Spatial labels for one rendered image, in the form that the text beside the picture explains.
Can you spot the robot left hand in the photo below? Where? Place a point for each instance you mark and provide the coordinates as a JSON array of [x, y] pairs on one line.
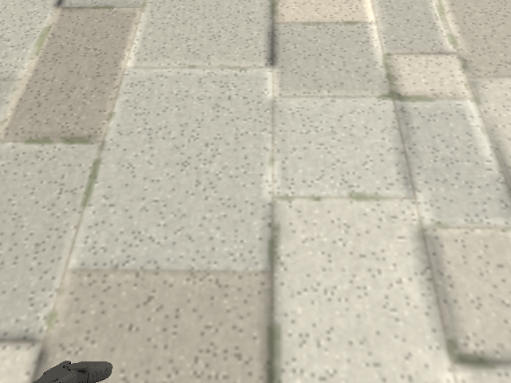
[[81, 372]]

